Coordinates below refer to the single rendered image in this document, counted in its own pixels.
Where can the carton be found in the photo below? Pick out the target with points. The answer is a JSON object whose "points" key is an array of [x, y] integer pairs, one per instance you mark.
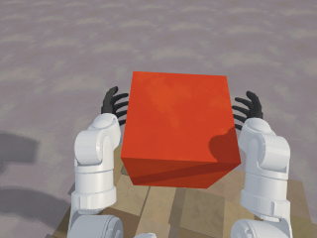
{"points": [[180, 130]]}

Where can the right robot hand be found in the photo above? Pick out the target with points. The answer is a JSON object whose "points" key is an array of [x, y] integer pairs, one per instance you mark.
{"points": [[254, 106]]}

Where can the left robot upper arm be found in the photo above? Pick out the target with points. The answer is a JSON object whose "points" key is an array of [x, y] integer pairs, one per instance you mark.
{"points": [[97, 226]]}

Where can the right robot upper arm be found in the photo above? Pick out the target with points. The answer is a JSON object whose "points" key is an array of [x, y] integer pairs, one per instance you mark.
{"points": [[250, 228]]}

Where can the left robot hand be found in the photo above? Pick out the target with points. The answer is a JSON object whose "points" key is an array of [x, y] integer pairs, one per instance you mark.
{"points": [[109, 105]]}

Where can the robot left forearm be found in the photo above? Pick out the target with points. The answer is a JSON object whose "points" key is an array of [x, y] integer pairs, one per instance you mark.
{"points": [[93, 166]]}

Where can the robot right forearm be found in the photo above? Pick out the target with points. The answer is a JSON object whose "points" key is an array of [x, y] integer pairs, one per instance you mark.
{"points": [[267, 167]]}

